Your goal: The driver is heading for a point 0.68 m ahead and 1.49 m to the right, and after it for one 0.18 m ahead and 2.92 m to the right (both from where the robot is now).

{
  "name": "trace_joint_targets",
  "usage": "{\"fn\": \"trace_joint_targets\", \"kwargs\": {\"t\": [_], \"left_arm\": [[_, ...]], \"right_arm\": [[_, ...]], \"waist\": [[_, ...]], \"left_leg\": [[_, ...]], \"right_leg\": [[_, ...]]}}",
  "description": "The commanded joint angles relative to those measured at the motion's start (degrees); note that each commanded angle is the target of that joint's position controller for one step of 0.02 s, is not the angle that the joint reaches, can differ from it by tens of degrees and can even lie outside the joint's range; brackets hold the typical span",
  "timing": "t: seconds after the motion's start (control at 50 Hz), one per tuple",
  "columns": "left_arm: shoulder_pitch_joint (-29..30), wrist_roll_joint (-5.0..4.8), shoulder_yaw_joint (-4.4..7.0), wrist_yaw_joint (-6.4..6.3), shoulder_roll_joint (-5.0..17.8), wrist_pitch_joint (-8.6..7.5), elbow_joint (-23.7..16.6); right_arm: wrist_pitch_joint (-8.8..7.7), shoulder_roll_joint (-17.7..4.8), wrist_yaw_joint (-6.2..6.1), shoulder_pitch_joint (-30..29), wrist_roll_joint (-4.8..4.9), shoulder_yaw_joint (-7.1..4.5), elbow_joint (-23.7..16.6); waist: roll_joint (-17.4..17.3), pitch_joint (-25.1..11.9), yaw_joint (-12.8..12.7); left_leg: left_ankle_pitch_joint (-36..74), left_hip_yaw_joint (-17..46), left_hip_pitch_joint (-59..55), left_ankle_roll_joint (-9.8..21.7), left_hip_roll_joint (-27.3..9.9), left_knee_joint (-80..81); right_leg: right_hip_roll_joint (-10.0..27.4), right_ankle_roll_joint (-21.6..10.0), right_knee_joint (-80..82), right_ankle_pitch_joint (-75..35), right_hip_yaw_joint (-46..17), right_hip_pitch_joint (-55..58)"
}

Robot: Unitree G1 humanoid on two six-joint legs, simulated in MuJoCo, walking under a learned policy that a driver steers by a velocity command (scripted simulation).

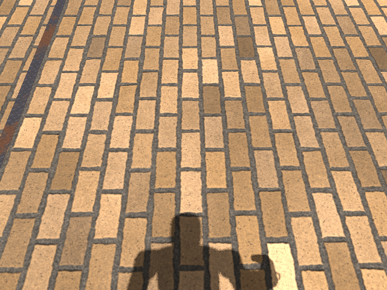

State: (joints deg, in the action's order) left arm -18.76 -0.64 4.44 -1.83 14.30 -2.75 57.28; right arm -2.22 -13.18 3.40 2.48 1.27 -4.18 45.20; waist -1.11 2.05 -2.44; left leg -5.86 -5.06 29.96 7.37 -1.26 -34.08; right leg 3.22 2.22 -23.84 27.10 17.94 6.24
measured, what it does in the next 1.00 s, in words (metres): walks ahead, turning right: right foot, then left foot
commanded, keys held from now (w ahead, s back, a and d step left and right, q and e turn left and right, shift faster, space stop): e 1.00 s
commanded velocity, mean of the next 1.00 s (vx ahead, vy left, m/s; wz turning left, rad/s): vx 0.10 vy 0.00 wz -0.37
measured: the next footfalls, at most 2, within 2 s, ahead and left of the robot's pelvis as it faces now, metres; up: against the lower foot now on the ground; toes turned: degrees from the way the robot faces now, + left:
right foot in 0.52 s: +0.25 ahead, -0.13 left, +0.00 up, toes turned -13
left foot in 1.00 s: +0.32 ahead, +0.08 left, +0.00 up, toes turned -32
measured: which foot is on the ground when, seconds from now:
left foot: down 0.00-0.54, up 0.56-0.98, down 1.00-1.00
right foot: down 0.00-0.02, up 0.04-0.50, down 0.52-1.00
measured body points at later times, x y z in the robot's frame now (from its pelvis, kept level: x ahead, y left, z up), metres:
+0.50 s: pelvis +0.17 -0.01 +0.02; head +0.20 -0.03 +0.47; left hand +0.32 +0.24 -0.10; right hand +0.26 -0.30 -0.11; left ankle +0.13 +0.09 -0.72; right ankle +0.21 -0.13 -0.71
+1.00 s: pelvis +0.22 -0.01 +0.02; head +0.25 -0.03 +0.47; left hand +0.48 +0.18 -0.08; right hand +0.22 -0.33 -0.09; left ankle +0.28 +0.10 -0.72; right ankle +0.21 -0.13 -0.72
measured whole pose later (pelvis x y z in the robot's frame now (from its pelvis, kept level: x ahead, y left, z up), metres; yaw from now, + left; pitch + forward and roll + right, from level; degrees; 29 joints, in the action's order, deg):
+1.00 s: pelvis +0.22 -0.01 +0.02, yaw -27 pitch +3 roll +0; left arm -7.3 -0.8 5.1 -2.3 17.5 2.4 41.4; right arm -1.5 -16.7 -1.3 5.8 0.5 -4.8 48.9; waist 0.8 1.3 -0.3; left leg -14.9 4.8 18.4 -2.7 1.6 -30.1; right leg -6.7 -1.3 -30.0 11.1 -11.7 -21.1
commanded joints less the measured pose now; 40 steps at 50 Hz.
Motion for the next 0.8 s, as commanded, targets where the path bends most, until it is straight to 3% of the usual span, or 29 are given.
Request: {"fn": "trace_joint_targets", "kwargs": {"t": [0.02,0.04,0.06,0.08,0.1,0.12,0.16,0.2,0.32,0.4,0.46,0.5,0.52,0.54,0.56,0.58,0.6,0.62,0.64,0.66,0.7,0.8], "left_arm": [[0.8,1.8,0.47,0.25,6.7,-0.9,-4.5],[-6.7,0.25,-1.4,1.59,2.2,-2.62,-3.9],[-0.3,-2.49,0.41,1.91,8.4,-3.58,-3.3],[4.2,-3.76,0.55,1.85,7.9,-3.62,-4.7],[5.3,-2.68,0.48,1.28,6.7,-3.14,-4.1],[5.3,-1.64,1.05,0.73,6.9,-2.15,-3.3],[1.0,-1.22,1.18,0.32,5.3,0.26,-1.6],[0.2,-0.83,1.27,-0.01,4.3,1.27,-1.5],[8.5,-0.12,0.82,0.92,4.1,1.92,-6.5],[11.6,-0.06,1.13,1.93,5.0,2.81,-9.5],[12.0,-0.26,1.45,3.03,5.3,3.08,-11.4],[7.9,-0.16,1.96,3.56,5.7,2.68,-11.0],[4.4,0.28,3.35,3.0,9.5,2.35,-10.6],[1.5,1.06,5.22,1.76,16.7,2.18,-11.0],[0.3,2.34,4.46,1.95,16.5,1.93,-11.6],[2.1,1.91,3.65,2.55,14.2,1.31,-12.7],[6.1,0.97,3.38,2.31,12.6,0.91,-13.7],[9.0,-0.1,3.16,1.87,11.4,1.08,-14.3],[10.8,-0.64,2.75,1.26,10.0,1.43,-14.8],[11.2,-0.33,2.62,0.85,9.9,1.86,-15.1],[10.4,0.24,2.82,0.31,10.7,2.2,-15.5],[10.4,0.06,3.25,-0.57,12.3,2.97,-16.6]], "right_arm": [[-0.32,-15.4,-2.3,20.3,-1.15,-4.98,2.1],[-0.8,-16.8,-2.18,18.7,-2.2,-4.29,0.9],[-0.84,-12.2,-1.99,19.8,-2.26,-2.96,0.8],[-1.37,-10.2,-2.07,15.6,-1.96,-2.35,0.9],[-1.98,-8.6,-1.97,11.3,-1.39,-1.86,0.7],[-2.3,-6.7,-2.1,8.1,-1.43,-1.38,0.6],[-2.9,-5.4,-2.14,5.7,-2.75,-0.98,1.2],[-3.29,-6.1,-2.74,4.4,-3.39,-0.92,1.8],[-0.93,-8.7,-5.94,3.5,-2.53,-1.45,2.7],[0.92,-9.5,-6.47,4.2,-1.79,-1.77,3.3],[2.06,-10.5,-6.78,3.4,-0.74,-2.21,2.8],[2.61,-10.7,-7.18,2.3,0.2,-2.34,2.6],[2.56,-10.0,-7.03,5.3,-0.27,-2.32,3.2],[2.13,-7.6,-6.64,3.5,-2.7,-1.52,0.4],[1.84,-6.0,-6.08,1.6,-2.93,-0.91,-1.4],[1.7,-7.6,-5.34,1.0,-1.38,-1.33,-0.8],[1.64,-8.0,-5.25,-0.2,-0.2,-1.55,-0.6],[1.82,-8.3,-5.83,-0.2,-0.62,-1.84,0.2],[2.14,-9.7,-6.48,-0.6,-1.32,-2.4,0.3],[2.38,-9.6,-6.6,-0.2,-1.54,-2.5,0.3],[2.43,-8.0,-6.73,1.1,-1.25,-2.24,0.5],[2.18,-7.2,-6.88,-0.2,-1.14,-1.74,0.2]], "waist": [[-7.3,-14.2,9.9],[-13.5,-25.4,5.2],[-2.0,-25.3,9.1],[-2.5,-16.7,8.1],[1.6,-11.4,5.6],[1.1,-8.4,3.7],[-1.0,-7.4,0.6],[-1.8,-6.7,-0.8],[-4.1,-5.8,1.5],[-4.5,-4.5,2.8],[-5.4,-4.0,2.3],[-4.2,-5.6,-0.5],[1.4,-8.3,-1.4],[15.0,-10.9,-0.8],[17.7,-18.0,-0.8],[10.0,-18.3,-1.2],[7.5,-14.0,0.0],[3.9,-10.2,1.3],[4.5,-9.0,2.1],[5.9,-9.0,2.8],[7.1,-9.8,3.1],[8.7,-9.4,1.8]], "left_leg": [[24.3,16.4,-40.3,6.7,-8.6,2.4],[33.1,44.8,-54.0,19.5,-24.3,8.7],[39.0,36.6,-50.0,16.2,-22.2,10.1],[41.3,24.9,-42.4,13.3,-20.2,9.5],[37.0,18.9,-33.5,9.9,-17.2,11.7],[33.5,15.2,-27.0,8.3,-15.4,13.9],[33.8,9.8,-18.5,6.9,-13.6,17.4],[37.0,5.4,-16.3,6.9,-12.8,18.7],[28.7,-1.7,-21.5,5.3,-12.6,19.6],[23.9,-1.6,-25.9,4.8,-15.5,16.9],[24.7,-0.8,-28.1,3.2,-17.5,12.0],[27.5,-3.0,-27.2,-0.4,-15.5,3.8],[22.3,-5.3,-23.2,-4.5,-11.1,-6.0],[-4.1,-7.5,-7.2,-9.5,-3.4,-23.5],[-35.9,2.2,4.2,-11.0,5.1,-36.7],[-34.8,9.1,6.7,-10.2,2.5,-41.1],[-29.8,9.4,8.9,-9.3,1.1,-40.2],[-25.0,9.1,9.5,-9.4,-0.1,-36.4],[-21.7,9.2,7.9,-9.6,-0.9,-33.0],[-19.7,8.7,5.1,-10.1,-0.2,-32.2],[-17.3,8.7,3.7,-10.7,0.9,-28.3],[-13.7,9.9,1.3,-12.2,1.7,-16.1]], "right_leg": [[5.6,-2.8,-40.6,-25.2,-4.2,-24.6],[-4.6,-0.6,-58.3,11.9,-14.5,-40.2],[-2.5,-1.4,-60.1,9.5,-23.8,-40.7],[-0.5,-2.2,-56.9,6.3,-23.8,-43.7],[2.3,-2.1,-51.3,2.9,-22.7,-42.3],[3.6,-1.9,-47.8,0.3,-22.5,-39.7],[3.6,-1.5,-44.9,-4.0,-22.4,-32.2],[3.0,-0.6,-41.2,-8.0,-22.1,-31.9],[3.3,0.4,-25.0,-19.1,-18.5,-35.5],[2.3,-0.7,-20.3,-15.4,-16.4,-36.8],[0.9,-2.7,-16.2,-10.6,-14.7,-36.1],[-1.8,-5.2,-6.2,-17.7,-12.5,-28.1],[-1.2,-7.8,-1.2,-34.4,-17.2,-19.2],[11.1,-15.0,-2.4,-64.7,-35.6,-7.5],[19.7,-26.2,-0.1,-67.5,-50.9,0.0],[18.5,-25.3,0.9,-60.4,-47.1,-1.5],[14.9,-21.7,1.2,-52.6,-41.1,-5.1],[11.8,-18.3,2.1,-45.4,-37.4,-9.0],[10.2,-16.6,3.0,-41.0,-35.8,-12.3],[8.8,-16.2,3.6,-40.1,-35.0,-15.1],[7.7,-16.2,3.9,-39.9,-34.6,-15.3],[6.5,-15.1,4.4,-28.3,-37.4,-16.3]]}}
Velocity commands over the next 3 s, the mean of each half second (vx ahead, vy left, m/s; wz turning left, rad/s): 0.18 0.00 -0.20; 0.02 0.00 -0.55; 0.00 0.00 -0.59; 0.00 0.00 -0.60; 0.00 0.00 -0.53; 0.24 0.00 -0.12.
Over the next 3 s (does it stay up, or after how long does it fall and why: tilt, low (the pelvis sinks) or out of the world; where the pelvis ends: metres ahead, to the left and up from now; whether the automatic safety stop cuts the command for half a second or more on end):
stays up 0.21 -0.14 0.03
